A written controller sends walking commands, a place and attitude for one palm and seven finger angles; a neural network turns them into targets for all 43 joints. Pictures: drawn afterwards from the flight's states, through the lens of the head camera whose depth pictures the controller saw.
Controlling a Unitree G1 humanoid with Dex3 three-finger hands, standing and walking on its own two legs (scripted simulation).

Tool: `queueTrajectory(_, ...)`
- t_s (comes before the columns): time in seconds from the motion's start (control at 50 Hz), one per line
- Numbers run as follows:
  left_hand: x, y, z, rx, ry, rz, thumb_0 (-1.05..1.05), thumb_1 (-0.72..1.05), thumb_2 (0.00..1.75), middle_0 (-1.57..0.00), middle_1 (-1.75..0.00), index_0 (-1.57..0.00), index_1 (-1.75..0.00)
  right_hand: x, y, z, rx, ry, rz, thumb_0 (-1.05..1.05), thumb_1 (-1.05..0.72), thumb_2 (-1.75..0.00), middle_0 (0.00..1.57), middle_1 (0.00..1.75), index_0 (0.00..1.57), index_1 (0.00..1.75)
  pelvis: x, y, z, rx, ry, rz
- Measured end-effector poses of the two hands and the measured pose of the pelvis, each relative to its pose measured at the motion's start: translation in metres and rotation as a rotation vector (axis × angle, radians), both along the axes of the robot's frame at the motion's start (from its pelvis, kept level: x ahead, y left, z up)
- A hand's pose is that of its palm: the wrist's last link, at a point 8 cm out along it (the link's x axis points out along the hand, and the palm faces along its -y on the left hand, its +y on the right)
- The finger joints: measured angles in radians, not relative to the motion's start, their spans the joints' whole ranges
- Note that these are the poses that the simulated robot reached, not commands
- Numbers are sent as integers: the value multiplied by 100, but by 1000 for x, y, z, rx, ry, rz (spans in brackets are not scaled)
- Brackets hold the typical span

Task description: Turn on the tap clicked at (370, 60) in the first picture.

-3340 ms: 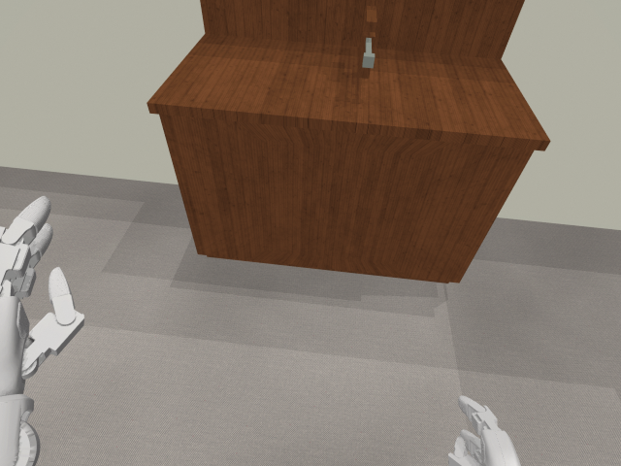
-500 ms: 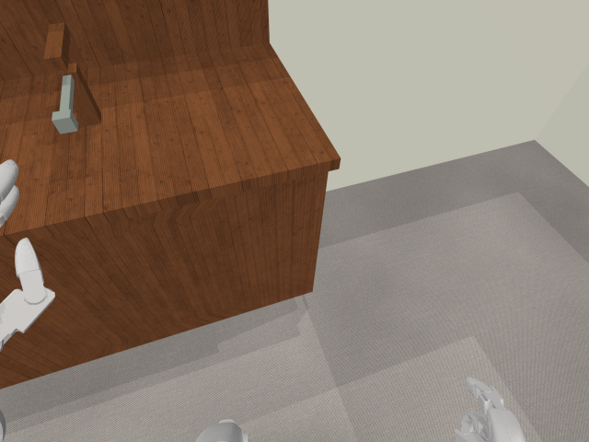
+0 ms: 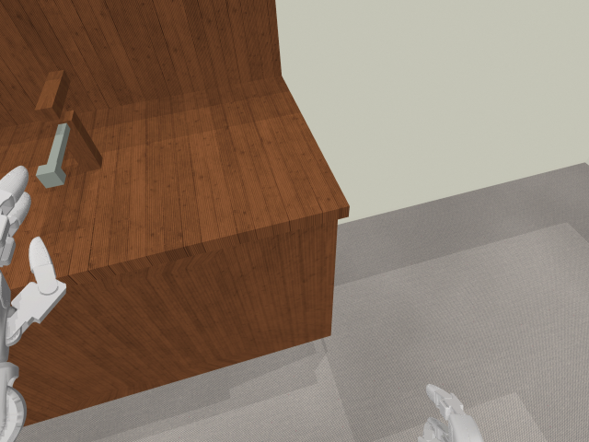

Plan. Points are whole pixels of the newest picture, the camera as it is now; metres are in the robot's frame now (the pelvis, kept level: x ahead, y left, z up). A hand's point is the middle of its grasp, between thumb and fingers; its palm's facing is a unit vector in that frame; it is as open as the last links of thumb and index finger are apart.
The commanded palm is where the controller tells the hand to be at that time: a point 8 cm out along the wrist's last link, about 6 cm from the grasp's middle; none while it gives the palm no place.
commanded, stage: come to a stop and stand still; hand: left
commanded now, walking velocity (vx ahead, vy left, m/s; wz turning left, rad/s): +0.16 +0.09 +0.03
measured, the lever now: (51, 175) +0.46 +0.44 +0.10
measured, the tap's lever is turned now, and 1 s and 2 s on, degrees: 0 0 0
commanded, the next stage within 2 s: none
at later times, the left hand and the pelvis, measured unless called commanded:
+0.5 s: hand (69, 244) +0.26 +0.25 +0.19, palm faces +0.40 -0.84 -0.37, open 7.4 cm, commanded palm +0.21 +0.28 +0.19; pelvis +0.04 +0.01 +0.02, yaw -2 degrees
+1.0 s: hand (80, 316) +0.19 +0.21 +0.18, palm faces +0.39 -0.85 -0.35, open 7.4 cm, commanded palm +0.14 +0.25 +0.19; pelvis -0.03 -0.03 +0.01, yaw -2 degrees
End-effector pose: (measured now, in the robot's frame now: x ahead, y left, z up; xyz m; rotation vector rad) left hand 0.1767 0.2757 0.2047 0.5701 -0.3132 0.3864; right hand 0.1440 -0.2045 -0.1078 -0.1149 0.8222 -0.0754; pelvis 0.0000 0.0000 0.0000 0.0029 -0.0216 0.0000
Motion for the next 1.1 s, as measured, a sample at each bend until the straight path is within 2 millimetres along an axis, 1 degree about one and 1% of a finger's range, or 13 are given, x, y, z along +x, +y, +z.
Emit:
queueTrajectory(0.06,15,-5,-9,-56,32,9,1,89,90,-21,-30,-21,-31,10,-23,5,-46,31,-11,1,-90,-89,20,30,20,30,9,-4,7,17,4,-3)
queueTrajectory(0.14,32,-13,-10,-61,65,-30,1,88,89,-21,-30,-21,-31,23,-49,25,-114,22,-46,1,-90,-89,20,30,20,30,21,-7,15,28,15,1)
queueTrajectory(0.24,43,-14,2,-27,22,-99,1,88,89,-21,-30,-22,-31,43,-62,47,-194,-36,-75,1,-91,-89,20,30,20,30,34,0,15,16,17,-8)
queueTrajectory(0.32,48,2,8,-8,-45,-119,1,88,89,-21,-30,-22,-31,56,-52,54,-220,-79,-105,1,-91,-90,19,30,19,29,44,12,8,-2,2,-21)
queueTrajectory(0.4,53,20,5,-29,-52,-80,1,88,89,-21,-30,-22,-31,62,-25,60,-170,-104,-80,1,-91,-90,19,30,19,29,47,14,12,2,9,-31)
queueTrajectory(0.46,52,22,1,-70,-34,-50,1,89,90,-21,-30,-21,-31,62,-4,59,-109,-118,-28,1,-91,-90,19,30,19,29,43,13,16,-15,10,-30)
queueTrajectory(0.56,39,-3,0,-97,-15,-80,1,89,90,-21,-30,-21,-31,51,13,51,-23,-134,24,1,-90,-89,20,30,20,30,29,2,14,-8,4,-42)
queueTrajectory(0.62,29,-20,2,-79,6,-97,1,89,90,-21,-30,-21,-31,39,7,42,4,-126,25,1,-90,-89,20,30,20,30,18,-8,13,-23,-11,-38)
queueTrajectory(0.68,17,-29,3,-73,26,-95,1,89,90,-21,-30,-21,-31,23,-8,35,5,-100,0,1,-90,-89,20,30,20,30,11,-15,12,-22,-9,-40)
queueTrajectory(0.8,-1,-26,-7,-113,55,-55,1,88,89,-21,-30,-22,-31,-15,-49,31,-85,-26,-68,1,-90,-89,20,30,20,30,0,-20,13,-13,3,-37)
queueTrajectory(0.88,-9,-20,-15,-150,23,-44,1,88,89,-21,-30,-22,-31,-34,-66,35,-160,5,-89,1,-90,-89,20,30,20,30,-10,-20,12,-17,-8,-22)
queueTrajectory(0.98,-20,-22,-16,-147,18,-43,1,89,90,-21,-30,-21,-31,-46,-73,49,-184,-35,-95,1,-90,-90,20,30,20,30,-23,-24,15,-1,-15,-37)
queueTrajectory(1.1,-33,-35,-8,-112,-2,-62,1,89,90,-21,-30,-21,-31,-47,-67,45,-136,-81,-70,1,-90,-90,20,30,20,30,-38,-30,14,-4,-13,-38)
